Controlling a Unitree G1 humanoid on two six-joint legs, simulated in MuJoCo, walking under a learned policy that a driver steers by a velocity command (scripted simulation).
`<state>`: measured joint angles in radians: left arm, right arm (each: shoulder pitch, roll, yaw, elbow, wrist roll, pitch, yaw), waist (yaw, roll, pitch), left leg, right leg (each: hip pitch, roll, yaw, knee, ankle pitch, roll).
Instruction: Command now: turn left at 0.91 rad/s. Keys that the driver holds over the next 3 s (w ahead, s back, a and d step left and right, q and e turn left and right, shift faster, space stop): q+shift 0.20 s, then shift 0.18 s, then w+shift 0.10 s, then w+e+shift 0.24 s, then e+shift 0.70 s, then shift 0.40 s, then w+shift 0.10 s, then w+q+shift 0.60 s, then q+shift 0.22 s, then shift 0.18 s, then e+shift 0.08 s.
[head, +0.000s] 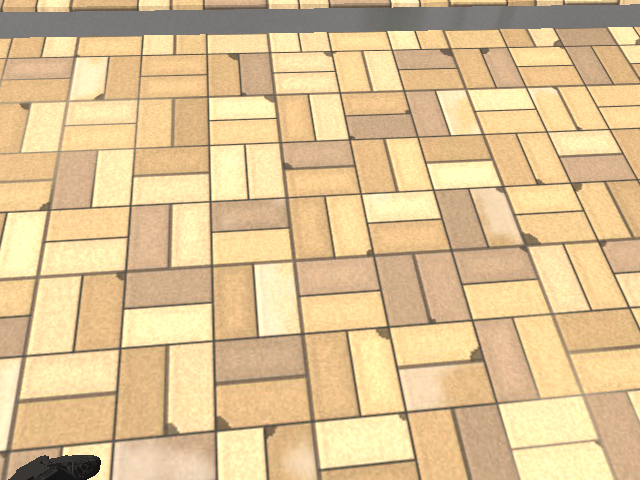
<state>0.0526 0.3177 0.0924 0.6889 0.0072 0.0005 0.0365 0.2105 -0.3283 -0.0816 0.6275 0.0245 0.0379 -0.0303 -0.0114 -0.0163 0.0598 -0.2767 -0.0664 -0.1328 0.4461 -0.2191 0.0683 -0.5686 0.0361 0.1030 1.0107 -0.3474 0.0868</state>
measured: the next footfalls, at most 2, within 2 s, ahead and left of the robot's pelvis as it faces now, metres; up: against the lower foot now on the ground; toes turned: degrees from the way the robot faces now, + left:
right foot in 0.28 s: +0.14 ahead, -0.12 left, +0.00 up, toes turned +25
left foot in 0.64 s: +0.04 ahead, +0.12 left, +0.00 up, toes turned +16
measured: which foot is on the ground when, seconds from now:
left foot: down 0.00-0.28, up 0.30-0.62, down 0.64-1.00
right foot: up 0.00-0.26, down 0.28-0.64, up 0.66-1.00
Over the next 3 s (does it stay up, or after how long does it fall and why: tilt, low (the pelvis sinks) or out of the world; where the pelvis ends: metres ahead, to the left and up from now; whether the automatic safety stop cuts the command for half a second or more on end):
stays up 1.05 -0.02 -0.02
